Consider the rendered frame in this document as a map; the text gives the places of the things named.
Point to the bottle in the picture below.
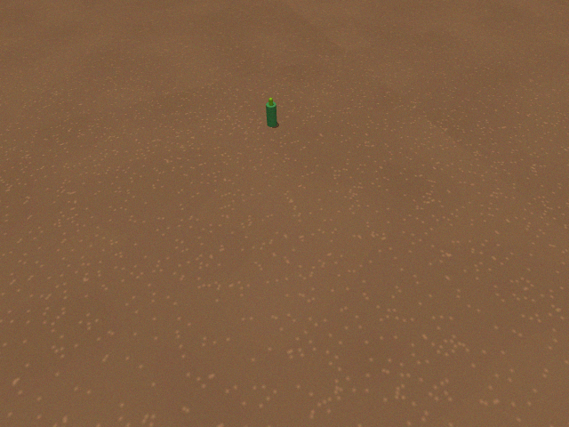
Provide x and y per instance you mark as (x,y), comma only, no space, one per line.
(271,113)

